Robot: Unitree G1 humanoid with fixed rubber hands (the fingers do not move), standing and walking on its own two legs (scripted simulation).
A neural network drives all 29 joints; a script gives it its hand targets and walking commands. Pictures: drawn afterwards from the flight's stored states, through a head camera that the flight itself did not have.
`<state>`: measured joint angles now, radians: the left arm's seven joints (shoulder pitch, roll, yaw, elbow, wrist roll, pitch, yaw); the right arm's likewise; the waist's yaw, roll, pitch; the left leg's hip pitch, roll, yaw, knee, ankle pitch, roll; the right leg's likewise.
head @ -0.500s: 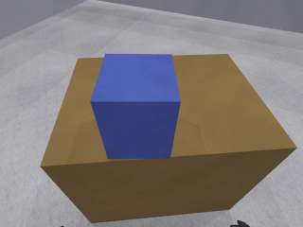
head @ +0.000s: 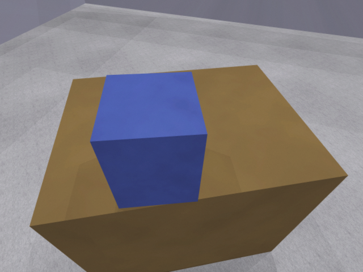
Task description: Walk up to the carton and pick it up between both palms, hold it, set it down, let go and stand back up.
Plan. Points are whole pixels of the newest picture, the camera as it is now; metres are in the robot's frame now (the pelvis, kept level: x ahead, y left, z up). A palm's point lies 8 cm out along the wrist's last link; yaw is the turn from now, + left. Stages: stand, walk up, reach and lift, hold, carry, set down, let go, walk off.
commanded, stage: walk up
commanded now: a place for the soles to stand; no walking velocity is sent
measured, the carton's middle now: (154, 141) +0.42 +0.07 +0.08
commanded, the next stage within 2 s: reach and lift in 0.96 s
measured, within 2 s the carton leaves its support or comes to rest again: neither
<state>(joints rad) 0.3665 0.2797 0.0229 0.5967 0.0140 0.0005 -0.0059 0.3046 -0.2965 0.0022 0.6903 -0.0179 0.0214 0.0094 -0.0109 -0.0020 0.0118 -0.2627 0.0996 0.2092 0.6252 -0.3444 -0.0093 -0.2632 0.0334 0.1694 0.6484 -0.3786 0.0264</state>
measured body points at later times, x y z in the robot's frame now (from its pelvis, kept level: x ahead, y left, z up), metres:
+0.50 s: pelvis +0.00 +0.00 +0.00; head +0.00 -0.01 +0.45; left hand +0.12 +0.27 -0.10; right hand +0.09 -0.28 -0.11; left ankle -0.01 +0.12 -0.72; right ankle -0.02 -0.14 -0.72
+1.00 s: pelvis -0.02 +0.00 +0.00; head -0.01 +0.00 +0.45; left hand +0.10 +0.27 -0.11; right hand +0.05 -0.28 -0.12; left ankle -0.01 +0.12 -0.73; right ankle -0.02 -0.14 -0.72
